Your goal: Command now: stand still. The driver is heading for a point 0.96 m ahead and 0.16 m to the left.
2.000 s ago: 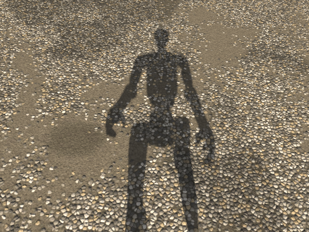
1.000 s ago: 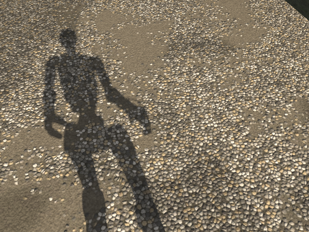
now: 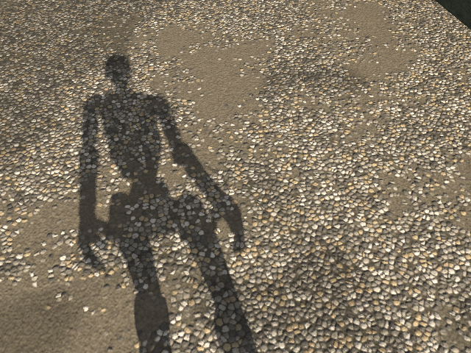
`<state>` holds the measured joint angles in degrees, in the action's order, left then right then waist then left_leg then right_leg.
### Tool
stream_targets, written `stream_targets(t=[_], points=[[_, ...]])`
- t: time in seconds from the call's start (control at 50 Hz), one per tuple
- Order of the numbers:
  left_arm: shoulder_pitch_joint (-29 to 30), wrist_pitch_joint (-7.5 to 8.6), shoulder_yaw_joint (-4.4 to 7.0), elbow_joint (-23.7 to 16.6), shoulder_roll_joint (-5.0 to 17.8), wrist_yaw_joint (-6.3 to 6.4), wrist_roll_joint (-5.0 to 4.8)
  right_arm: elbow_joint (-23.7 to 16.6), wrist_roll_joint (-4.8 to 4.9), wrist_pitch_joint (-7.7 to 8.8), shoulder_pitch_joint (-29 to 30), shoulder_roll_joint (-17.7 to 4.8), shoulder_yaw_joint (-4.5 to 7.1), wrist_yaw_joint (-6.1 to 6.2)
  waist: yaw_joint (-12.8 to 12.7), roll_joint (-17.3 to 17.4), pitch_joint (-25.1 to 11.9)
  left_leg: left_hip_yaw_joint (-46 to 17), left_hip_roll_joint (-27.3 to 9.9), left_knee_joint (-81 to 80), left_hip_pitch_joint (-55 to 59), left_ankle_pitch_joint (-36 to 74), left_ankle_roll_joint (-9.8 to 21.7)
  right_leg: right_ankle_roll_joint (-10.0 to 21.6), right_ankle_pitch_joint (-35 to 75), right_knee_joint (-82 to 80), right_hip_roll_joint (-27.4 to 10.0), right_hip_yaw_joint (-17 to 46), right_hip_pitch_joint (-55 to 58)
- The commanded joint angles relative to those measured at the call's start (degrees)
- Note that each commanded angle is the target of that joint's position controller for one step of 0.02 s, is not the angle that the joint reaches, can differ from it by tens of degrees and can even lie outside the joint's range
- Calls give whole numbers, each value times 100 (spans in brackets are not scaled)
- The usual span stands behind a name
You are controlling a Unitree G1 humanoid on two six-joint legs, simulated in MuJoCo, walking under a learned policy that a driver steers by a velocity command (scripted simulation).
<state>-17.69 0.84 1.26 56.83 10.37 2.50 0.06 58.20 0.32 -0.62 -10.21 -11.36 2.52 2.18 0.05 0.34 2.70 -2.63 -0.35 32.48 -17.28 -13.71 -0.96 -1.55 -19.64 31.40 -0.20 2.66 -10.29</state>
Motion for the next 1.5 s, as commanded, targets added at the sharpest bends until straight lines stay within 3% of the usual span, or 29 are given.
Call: stream_targets(t=[0.02, 0.72, 0.74, 0.78, 0.8, 0.84, 0.9, 0.92, 0.94, 0.96, 0.98, 1.0, 1.02, 1.04, 1.06, 1.1, 1.12, 1.16, 1.24, 1.28, 1.34, 1.38, 1.4, 1.42, 1.44, 1.46, 1.48, 1.5], points=[[-368, 46, 72, -54, 492, 16, 0, -146, 2, 39, -54, -568, 90, 14, 6, 1, -16, -43, -70, -528, 513, 511, 216, 110, 536, -677, 9, -65, -655], [-800, 60, -62, 432, 335, 5, -14, 186, 18, 21, -353, -457, -45, 28, -4, -29, 98, 5, -10, -562, 496, 575, 212, 94, 538, -763, 26, -149, -659], [-937, 52, -76, 508, 269, 5, -16, 256, 14, 16, -468, -389, -64, 27, -12, -38, -39, 71, 56, -576, 549, -87, 219, 120, -30, -791, 76, -206, -601], [-894, 32, -21, 452, 435, 34, -69, 288, 71, 20, -556, -505, -15, 35, -12, -125, 245, 199, 233, -458, 149, -2049, 321, 350, -1645, -762, 109, -143, -851], [-879, 51, -9, 389, 473, 45, -94, 249, 77, 63, -508, -529, -5, 30, -44, -109, 493, 126, 189, -462, -120, -2586, 390, 487, -2216, -827, 23, -9, -1047], [-981, 167, 6, 350, 510, 27, -159, 172, 115, 236, -462, -413, -20, -19, -91, -221, 736, 46, 105, -321, -339, -2486, 456, 721, -2462, -997, -254, 405, -1135], [-1282, 312, 122, 370, 844, -43, -202, 24, 137, 500, -235, -191, -54, -137, -231, -876, 725, 457, 294, 587, -796, -1322, 381, 1166, -2609, -1650, -978, 1560, -554], [-1178, 334, 160, 322, 975, -70, -206, -23, 159, 576, -213, -164, -58, -174, -163, -1090, 801, 568, 272, 795, -846, -1005, 426, 1315, -2591, -1850, -1294, 1995, -524], [-1024, 344, 161, 245, 974, -94, -219, -23, 176, 634, -290, -163, -62, -199, -64, -1075, 878, 533, 206, 664, -648, -985, 524, 1348, -2445, -1861, -1392, 2104, -697], [-800, 350, 141, 162, 927, -117, -223, 61, 202, 677, -601, -135, -59, -215, 139, -1055, 910, 504, 204, 221, -86, -975, 598, 1240, -2112, -1651, -1268, 1905, -994], [-474, 360, 112, 31, 823, -134, -221, 261, 203, 701, -1174, -228, -14, -230, 403, -896, 805, 350, 183, -167, 625, -867, 647, 1020, -1509, -1173, -926, 1373, -1312], [-152, 412, 46, -141, 576, -125, -227, 464, 199, 735, -1858, -589, 104, -254, 649, -90, 684, -591, -202, -720, 1285, -1072, 891, 663, -568, 79, -266, 423, -1851], [-72, 534, -7, -344, 343, -101, -165, 622, 220, 769, -2743, -1331, 319, -311, 909, 1553, 278, -2774, -1303, -1613, 2446, -834, 1562, 300, -95, 2273, 347, -377, -2842], [5, 672, -10, -463, 380, -122, -223, 621, 65, 820, -2963, -1128, 214, -346, 836, 1607, -9, -4238, -2082, -2149, 2877, -431, 1928, 361, -1072, 3697, 360, 188, -3632], [82, 739, 15, -503, 502, -186, -304, 478, 10, 857, -2415, -815, 107, -342, 531, 894, 245, -3789, -2106, -1966, 2736, -89, 1806, 541, -857, 4354, 16, 433, -4023], [356, 788, 62, -569, 573, -254, -272, 274, 3, 821, -1894, -586, -1, -348, 336, 250, 325, -2496, -1769, -2027, 2579, 670, 1551, 728, -40, 4295, -402, 267, -4303], [501, 775, 142, -625, 694, -271, -216, 268, -2, 768, -1856, -446, -65, -332, 285, 272, 312, -1946, -1562, -2133, 2465, 1110, 1373, 724, 228, 3972, -552, 136, -4162], [568, 692, 152, -670, 542, -348, -204, 290, 5, 638, -2003, -327, -127, -256, 233, 407, 281, -1255, -1254, -2330, 2317, 1425, 1183, 597, 510, 3391, -618, -113, -3926], [1544, 596, -1, -1077, 224, -409, -120, 45, -16, 561, -1713, -806, -72, -73, 248, 421, 472, -411, -912, -2707, 948, 1227, 1090, 252, 1640, 1200, -381, -492, -2698], [1849, 551, 23, -1212, 428, -423, -155, 57, 50, 604, -1861, -1033, 3, -60, 274, 605, 482, -408, -1059, -2895, 752, 973, 1109, 228, 1957, 649, -250, -542, -2082], [1983, 538, 101, -1328, 746, -445, -180, 95, 123, 591, -1888, -1024, 52, -67, 125, 539, 580, -369, -1359, -2648, 1412, 1469, 988, 453, 1976, 118, -234, -394, -2022], [1398, 558, 254, -1208, 1023, -450, -158, 59, 44, 512, -1823, -1095, 86, -87, -261, 607, 70, -131, -1316, -1603, 1802, 3440, 810, 678, 1621, 129, 19, -557, -1212], [475, 545, 387, -923, 1216, -433, -184, 21, -18, 453, -1795, -1018, 60, -98, -694, 598, -487, 73, -1081, -467, 1608, 4154, 685, 828, 1478, 170, 208, -680, -104], [-541, 527, 506, -718, 1564, -387, -165, -128, -85, 430, -1763, -823, -35, -122, -1098, 217, -1179, 196, -789, 1271, 444, 3211, 494, 1135, 1069, 174, -567, 243, 1561], [-1085, 513, 604, -583, 2158, -413, -23, -220, -50, 542, -2575, 178, -298, -176, -672, -1617, -2265, 230, 342, 3664, -1490, -648, 160, 2063, -347, -735, -2204, 3183, 3360], [-969, 540, 464, -585, 1625, -431, -36, -130, 156, 705, -2392, -270, -201, -202, -765, -1490, -2317, -665, 333, 4607, -2088, -1680, 287, 2044, -1048, -1773, -2354, 4481, 3105], [-341, 590, 363, -650, 1302, -428, -71, -382, 310, 777, -1693, -778, -56, -201, -616, -1099, -1238, -573, -7, 4841, -2580, -1289, 430, 1659, -934, -1771, -2231, 3509, 2217], [237, 619, 288, -764, 1095, -427, -65, -511, 294, 783, -1245, -884, -26, -153, -432, -555, -821, -432, -372, 4614, -2365, -684, 489, 1460, -276, -1840, -2041, 2568, 1281]])
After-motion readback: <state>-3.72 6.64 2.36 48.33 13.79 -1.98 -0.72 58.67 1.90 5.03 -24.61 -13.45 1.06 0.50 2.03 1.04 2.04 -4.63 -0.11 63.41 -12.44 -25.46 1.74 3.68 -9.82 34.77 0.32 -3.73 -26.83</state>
